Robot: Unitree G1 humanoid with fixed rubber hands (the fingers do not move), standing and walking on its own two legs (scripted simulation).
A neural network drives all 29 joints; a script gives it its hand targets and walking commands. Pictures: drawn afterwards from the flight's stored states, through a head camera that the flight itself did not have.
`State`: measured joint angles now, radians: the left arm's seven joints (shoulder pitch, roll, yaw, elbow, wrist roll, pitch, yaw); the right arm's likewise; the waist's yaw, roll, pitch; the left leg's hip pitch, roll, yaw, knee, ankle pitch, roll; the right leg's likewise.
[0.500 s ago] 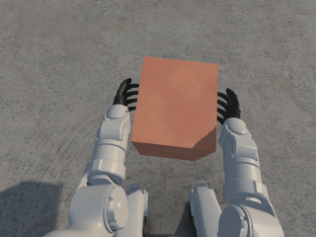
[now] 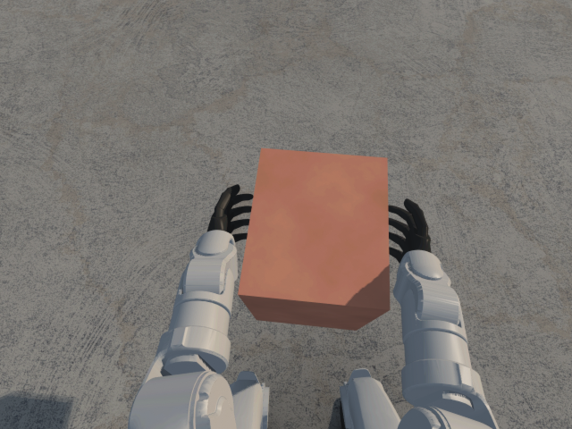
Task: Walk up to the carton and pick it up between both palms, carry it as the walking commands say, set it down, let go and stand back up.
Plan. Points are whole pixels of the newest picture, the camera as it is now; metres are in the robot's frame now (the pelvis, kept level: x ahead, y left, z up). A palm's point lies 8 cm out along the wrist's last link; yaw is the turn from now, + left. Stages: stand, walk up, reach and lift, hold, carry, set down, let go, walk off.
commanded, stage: reach and lift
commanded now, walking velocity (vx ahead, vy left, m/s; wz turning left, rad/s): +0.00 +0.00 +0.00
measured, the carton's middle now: (313, 249) +0.42 -0.02 -0.11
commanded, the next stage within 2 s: none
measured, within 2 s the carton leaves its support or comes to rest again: neither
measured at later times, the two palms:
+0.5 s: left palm (213, 229) +0.39 +0.11 +0.04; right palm (438, 244) +0.35 -0.16 +0.05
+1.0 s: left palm (202, 218) +0.37 +0.11 +0.11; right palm (474, 228) +0.34 -0.16 +0.12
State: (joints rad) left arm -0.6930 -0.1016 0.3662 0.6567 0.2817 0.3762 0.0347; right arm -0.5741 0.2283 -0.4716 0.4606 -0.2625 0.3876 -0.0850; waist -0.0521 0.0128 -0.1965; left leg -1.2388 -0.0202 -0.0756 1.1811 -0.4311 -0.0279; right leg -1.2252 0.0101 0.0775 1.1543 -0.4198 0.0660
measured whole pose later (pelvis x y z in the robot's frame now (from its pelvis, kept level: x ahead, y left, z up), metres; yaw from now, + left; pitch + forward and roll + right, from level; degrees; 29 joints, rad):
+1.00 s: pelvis +0.03 +0.00 +0.11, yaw +0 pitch +5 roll +0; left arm -0.44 -0.17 0.29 0.51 0.33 0.50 0.04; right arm -0.41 0.20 -0.35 0.41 -0.31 0.52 -0.03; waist -0.08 -0.01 -0.03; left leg -0.40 -0.01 -0.07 0.53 -0.22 -0.02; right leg -0.38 -0.02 0.08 0.49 -0.20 0.06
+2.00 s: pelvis +0.04 -0.01 +0.12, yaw +0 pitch -7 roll +0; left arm -0.36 -0.18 0.25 0.34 0.33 0.75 0.03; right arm -0.39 0.19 -0.26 0.33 -0.33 0.73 -0.02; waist -0.01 0.00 0.05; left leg -0.05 0.01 -0.07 0.36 -0.19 -0.03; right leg -0.05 -0.02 0.07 0.36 -0.18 0.04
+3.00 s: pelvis +0.02 -0.01 +0.11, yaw +0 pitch -8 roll +0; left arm -0.33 -0.17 0.21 0.31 0.31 0.77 0.02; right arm -0.34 0.18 -0.23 0.31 -0.31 0.76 -0.02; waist 0.01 0.00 0.03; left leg -0.07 0.01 -0.07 0.39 -0.18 -0.03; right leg -0.07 -0.01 0.08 0.39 -0.18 0.04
